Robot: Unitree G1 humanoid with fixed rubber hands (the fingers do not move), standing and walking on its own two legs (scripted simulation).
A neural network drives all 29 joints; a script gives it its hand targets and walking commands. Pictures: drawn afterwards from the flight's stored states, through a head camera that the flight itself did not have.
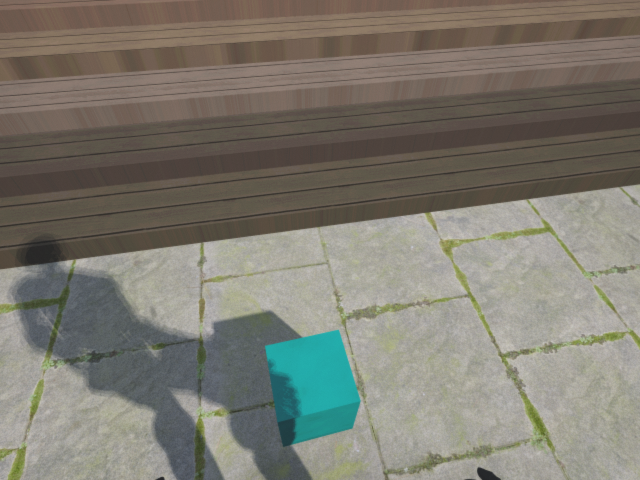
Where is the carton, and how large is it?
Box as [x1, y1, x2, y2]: [265, 330, 360, 446]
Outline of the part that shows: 338,330 265,346 277,421 283,446 352,427 360,400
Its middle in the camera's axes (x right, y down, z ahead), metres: -0.02 +0.44 +1.10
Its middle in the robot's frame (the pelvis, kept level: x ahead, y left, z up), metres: +0.44 +0.01 -0.64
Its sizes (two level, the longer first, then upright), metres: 0.210 0.200 0.250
